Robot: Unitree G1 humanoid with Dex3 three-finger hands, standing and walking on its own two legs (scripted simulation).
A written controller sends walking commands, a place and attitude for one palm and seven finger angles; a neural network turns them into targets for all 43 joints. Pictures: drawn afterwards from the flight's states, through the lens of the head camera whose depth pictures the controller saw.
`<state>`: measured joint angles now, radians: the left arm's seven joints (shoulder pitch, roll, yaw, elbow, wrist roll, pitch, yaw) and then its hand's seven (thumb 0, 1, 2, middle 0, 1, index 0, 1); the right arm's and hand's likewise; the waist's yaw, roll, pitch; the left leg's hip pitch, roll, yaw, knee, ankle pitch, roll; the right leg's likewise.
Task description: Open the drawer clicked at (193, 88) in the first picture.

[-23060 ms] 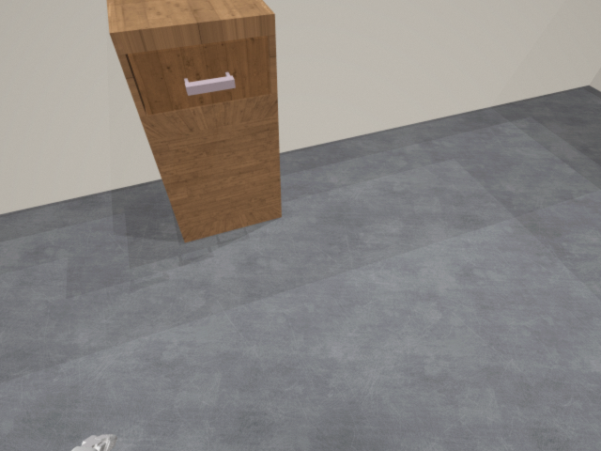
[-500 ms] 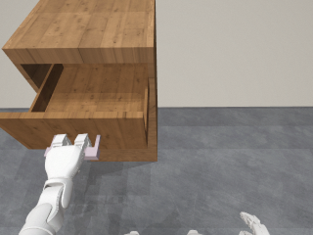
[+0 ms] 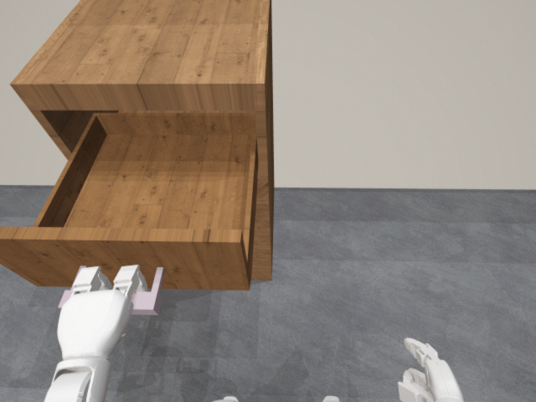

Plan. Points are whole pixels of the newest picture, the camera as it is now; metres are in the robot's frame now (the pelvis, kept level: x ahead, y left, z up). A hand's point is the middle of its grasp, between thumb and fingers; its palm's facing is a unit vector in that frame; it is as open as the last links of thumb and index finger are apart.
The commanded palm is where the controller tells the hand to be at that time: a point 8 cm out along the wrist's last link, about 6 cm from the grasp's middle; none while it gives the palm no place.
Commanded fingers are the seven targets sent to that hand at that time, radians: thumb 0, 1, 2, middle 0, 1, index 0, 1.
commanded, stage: pull the drawer open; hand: left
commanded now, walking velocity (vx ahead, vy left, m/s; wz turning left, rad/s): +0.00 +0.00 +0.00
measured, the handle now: (116, 287) +0.28 +0.26 -0.01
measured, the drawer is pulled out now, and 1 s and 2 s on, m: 0.27 0.30 0.30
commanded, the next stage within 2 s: open the thumb to release the handle in 0.66 s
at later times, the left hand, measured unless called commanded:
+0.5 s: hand (107, 352) +0.19 +0.25 -0.03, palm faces -0.05 -0.07 -1.00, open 6.0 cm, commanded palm +0.14 +0.25 +0.02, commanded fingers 0.00 0.90 0.90 -0.40 -1.35 -0.40 -1.35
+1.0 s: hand (103, 348) +0.19 +0.26 -0.03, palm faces +0.01 -0.06 -1.00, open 7.0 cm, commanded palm +0.17 +0.26 +0.02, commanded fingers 0.00 -0.01 0.51 -0.34 -1.25 -0.34 -1.25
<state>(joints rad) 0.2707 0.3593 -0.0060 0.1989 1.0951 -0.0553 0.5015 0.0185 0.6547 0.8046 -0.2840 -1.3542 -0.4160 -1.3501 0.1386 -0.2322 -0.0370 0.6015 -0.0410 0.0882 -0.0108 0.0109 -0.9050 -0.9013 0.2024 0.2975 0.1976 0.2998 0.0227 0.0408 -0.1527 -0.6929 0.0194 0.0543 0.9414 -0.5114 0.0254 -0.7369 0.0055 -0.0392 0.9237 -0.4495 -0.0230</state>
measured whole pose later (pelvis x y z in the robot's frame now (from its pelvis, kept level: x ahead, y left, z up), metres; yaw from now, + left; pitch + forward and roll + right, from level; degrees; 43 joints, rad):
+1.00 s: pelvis +0.00 +0.00 -0.01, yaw +0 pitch +16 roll -1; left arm 0.44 0.34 0.01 0.03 1.07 -0.03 0.54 -0.01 0.49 0.72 -0.33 -1.29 -0.38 -1.30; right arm 0.13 -0.22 -0.03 0.58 -0.05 0.10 0.00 0.01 -0.91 -0.90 0.20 0.30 0.20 0.30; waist 0.05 0.04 -0.16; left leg -0.75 0.02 0.05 1.02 -0.56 0.03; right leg -0.79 0.00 -0.04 1.01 -0.49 -0.02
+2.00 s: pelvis -0.02 +0.00 +0.01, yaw +1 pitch +11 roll +0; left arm 0.29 0.40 0.02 0.11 1.02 -0.05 0.43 0.00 -0.49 0.30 -0.32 -1.20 -0.38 -1.22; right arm 0.16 -0.24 -0.03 0.61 -0.03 0.07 -0.05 0.01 -0.90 -0.90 0.20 0.30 0.20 0.30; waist 0.04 0.06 -0.12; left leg -0.62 0.01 0.03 0.89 -0.46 0.02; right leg -0.65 0.00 -0.06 0.87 -0.41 -0.03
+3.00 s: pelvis +0.00 +0.00 +0.05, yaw +2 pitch +2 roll +0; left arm 0.33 0.49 0.04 -0.27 0.88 0.00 0.08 0.00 -0.49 0.30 -0.32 -1.20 -0.32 -1.20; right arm 0.12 -0.26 0.01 0.57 0.00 0.10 -0.01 0.01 -0.91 -0.90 0.20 0.30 0.20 0.30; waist 0.11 0.10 -0.04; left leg -0.23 -0.01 0.02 0.52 -0.32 0.02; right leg -0.27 0.00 -0.06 0.52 -0.28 -0.02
